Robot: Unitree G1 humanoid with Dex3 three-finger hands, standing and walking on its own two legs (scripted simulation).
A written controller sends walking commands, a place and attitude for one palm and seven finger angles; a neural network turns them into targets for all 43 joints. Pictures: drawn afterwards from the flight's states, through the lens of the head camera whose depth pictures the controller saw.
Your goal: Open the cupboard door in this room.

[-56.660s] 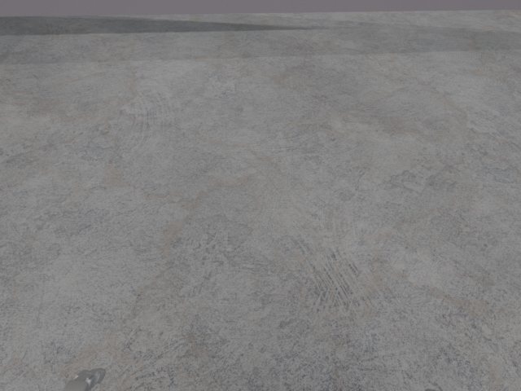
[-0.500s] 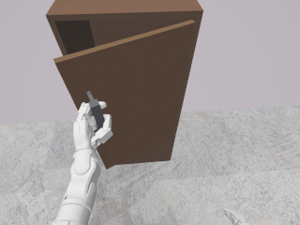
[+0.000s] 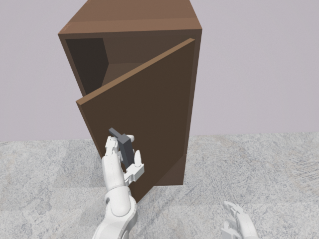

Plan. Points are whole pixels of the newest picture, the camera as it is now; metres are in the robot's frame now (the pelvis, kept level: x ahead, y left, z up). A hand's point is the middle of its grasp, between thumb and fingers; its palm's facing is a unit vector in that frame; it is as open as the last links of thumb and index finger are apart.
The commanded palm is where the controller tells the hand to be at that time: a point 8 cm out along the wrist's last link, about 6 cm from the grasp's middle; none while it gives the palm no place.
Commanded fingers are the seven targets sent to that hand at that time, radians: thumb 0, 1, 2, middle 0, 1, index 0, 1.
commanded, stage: open thumb and fingers to let go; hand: left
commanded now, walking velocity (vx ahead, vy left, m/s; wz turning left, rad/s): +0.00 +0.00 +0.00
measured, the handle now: (122, 150) +0.33 +0.10 +0.07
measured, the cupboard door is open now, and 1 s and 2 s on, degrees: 47 44 47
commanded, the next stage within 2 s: slide the hand sideways off the handle in 0.80 s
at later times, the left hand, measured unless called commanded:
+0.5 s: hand (135, 160) +0.30 +0.07 +0.08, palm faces +0.42 -0.90 -0.03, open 12.6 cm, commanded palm +0.25 +0.11 +0.07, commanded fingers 0.00 -0.50 0.30 -0.26 -0.95 -0.26 -0.95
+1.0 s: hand (130, 164) +0.28 +0.08 +0.07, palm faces +0.15 -0.99 -0.06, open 15.5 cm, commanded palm +0.25 +0.11 +0.07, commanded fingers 0.00 -0.50 0.30 -0.15 -0.30 -0.15 -0.30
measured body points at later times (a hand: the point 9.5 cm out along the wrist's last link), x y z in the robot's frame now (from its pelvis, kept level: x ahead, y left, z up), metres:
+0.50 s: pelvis -0.02 -0.01 +0.00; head -0.01 -0.05 +0.45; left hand +0.27 +0.11 +0.08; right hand +0.14 -0.24 -0.12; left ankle +0.00 +0.15 -0.70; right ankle -0.02 -0.05 -0.70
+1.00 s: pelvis -0.03 +0.04 -0.01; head -0.02 +0.03 +0.44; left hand +0.27 +0.13 +0.08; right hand +0.14 -0.17 -0.10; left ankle +0.00 +0.15 -0.70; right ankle -0.02 -0.05 -0.70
